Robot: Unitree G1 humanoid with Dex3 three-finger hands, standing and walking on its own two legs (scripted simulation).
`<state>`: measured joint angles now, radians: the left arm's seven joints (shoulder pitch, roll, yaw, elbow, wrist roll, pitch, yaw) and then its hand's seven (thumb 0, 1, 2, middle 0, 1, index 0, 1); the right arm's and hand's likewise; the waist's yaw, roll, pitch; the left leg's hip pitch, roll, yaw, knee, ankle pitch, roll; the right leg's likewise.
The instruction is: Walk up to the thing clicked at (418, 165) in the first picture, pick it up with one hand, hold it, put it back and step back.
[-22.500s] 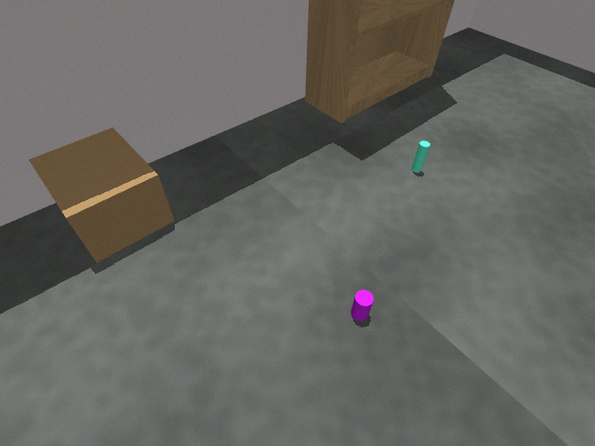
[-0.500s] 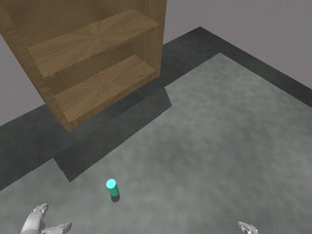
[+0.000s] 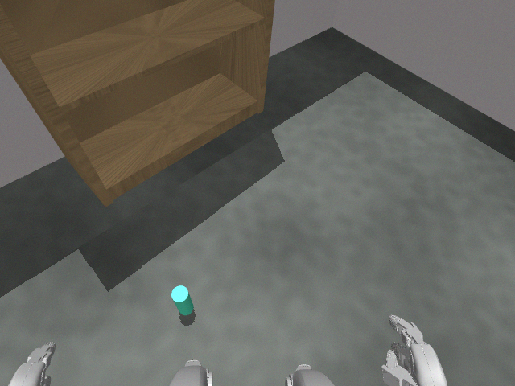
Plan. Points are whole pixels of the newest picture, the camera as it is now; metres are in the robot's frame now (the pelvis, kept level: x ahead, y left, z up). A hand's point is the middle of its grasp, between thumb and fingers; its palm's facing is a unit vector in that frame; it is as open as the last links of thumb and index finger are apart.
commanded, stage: go down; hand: left
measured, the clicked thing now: (183, 301) +0.43 +0.20 -0.62
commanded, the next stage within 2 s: none
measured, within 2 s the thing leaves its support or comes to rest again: neither
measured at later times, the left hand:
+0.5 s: hand (66, 372) +0.18 +0.31 -0.17, palm faces +0.14 -0.95 -0.28, open 17.4 cm
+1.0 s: hand (69, 324) +0.28 +0.37 -0.25, palm faces +0.18 -0.97 -0.17, open 17.3 cm
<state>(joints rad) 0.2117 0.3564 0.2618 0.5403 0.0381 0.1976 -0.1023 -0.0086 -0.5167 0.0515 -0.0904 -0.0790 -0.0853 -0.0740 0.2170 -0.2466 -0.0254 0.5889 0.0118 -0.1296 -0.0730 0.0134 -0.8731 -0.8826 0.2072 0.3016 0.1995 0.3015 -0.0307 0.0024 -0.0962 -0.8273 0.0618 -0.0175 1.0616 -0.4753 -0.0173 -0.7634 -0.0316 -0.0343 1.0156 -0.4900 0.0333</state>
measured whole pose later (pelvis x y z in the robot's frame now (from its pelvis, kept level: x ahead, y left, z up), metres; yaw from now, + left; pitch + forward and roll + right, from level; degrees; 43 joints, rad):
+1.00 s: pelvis -0.06 -0.01 -0.21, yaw -3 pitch +32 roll -5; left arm -0.35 0.69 0.70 0.95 -0.13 -0.32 -0.55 -0.02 -0.48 0.06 -0.04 -0.04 -0.04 -0.03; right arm 0.12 -0.31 0.03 0.67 -0.04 -0.18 -0.06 0.01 -0.89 -0.89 0.21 0.30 0.20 0.30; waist -0.04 -0.02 -0.15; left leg -1.81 0.06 -0.10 1.90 -0.65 -0.03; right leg -1.73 -0.02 -0.05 1.87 -0.69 0.02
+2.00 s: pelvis -0.08 +0.00 -0.31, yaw -5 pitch +31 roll -6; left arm -0.59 0.88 0.83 1.07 -0.15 -0.33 -0.68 -0.02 -0.55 0.07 -0.03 -0.08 -0.04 -0.06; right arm 0.12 -0.35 0.09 0.69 -0.05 -0.15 -0.02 0.01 -0.89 -0.89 0.21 0.30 0.20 0.30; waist -0.07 -0.03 -0.10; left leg -2.12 0.05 -0.15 2.23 -0.67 -0.03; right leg -2.02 0.00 -0.05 2.18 -0.71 0.03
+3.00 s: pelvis -0.08 +0.01 -0.41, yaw -12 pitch +20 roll -12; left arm -0.63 0.87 0.79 1.32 -0.20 -0.80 -0.59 -0.02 -0.58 0.03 -0.06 -0.10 -0.07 -0.09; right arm -0.08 -0.36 0.32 0.66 -0.23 -0.07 0.05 0.01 -0.91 -0.89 0.21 0.30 0.20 0.30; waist -0.18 -0.19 0.17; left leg -2.25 0.04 -0.29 2.58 -0.71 -0.05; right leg -2.12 0.06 -0.13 2.44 -0.70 0.06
